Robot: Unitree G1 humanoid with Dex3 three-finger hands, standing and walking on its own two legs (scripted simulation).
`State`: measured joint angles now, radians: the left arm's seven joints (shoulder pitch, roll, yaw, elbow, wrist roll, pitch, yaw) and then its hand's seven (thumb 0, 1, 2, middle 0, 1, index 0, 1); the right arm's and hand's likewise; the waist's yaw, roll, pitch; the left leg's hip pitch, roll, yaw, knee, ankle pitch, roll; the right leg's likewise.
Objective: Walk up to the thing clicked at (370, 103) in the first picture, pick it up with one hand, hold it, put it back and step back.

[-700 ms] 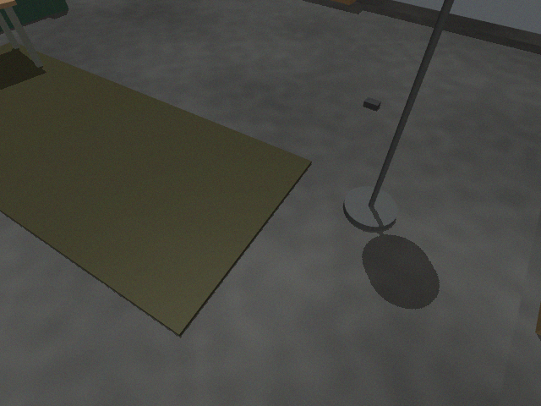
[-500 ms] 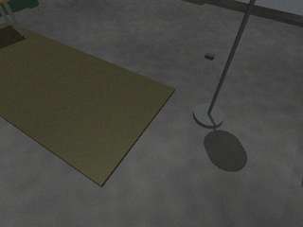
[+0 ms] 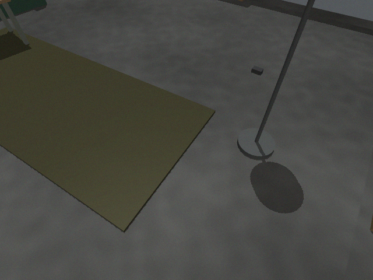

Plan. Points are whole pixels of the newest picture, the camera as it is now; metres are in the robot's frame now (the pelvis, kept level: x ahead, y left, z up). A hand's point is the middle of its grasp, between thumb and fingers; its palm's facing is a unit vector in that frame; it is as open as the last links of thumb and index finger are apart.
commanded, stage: stand
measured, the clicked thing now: (257, 70) +1.93 -0.66 -0.76
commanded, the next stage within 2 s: walk up in 0.42 s
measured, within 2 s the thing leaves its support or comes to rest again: neither
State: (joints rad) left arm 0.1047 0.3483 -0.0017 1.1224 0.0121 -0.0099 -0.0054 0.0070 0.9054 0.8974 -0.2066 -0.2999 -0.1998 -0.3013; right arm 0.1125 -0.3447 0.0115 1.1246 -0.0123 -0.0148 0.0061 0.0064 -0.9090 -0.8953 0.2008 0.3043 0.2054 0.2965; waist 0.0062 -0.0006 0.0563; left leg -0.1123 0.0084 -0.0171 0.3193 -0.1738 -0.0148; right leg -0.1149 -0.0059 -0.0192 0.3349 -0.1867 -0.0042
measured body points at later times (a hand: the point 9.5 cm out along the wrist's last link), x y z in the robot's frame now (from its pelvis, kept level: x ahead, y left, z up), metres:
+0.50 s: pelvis +0.00 +0.01 -0.01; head +0.02 +0.00 +0.44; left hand +0.08 +0.31 -0.13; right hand +0.09 -0.31 -0.13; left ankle +0.00 +0.13 -0.74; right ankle +0.00 -0.12 -0.75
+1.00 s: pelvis -0.02 +0.09 -0.01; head +0.03 +0.09 +0.44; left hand +0.22 +0.34 -0.13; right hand -0.11 -0.22 -0.10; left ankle +0.02 +0.17 -0.75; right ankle -0.09 -0.07 -0.69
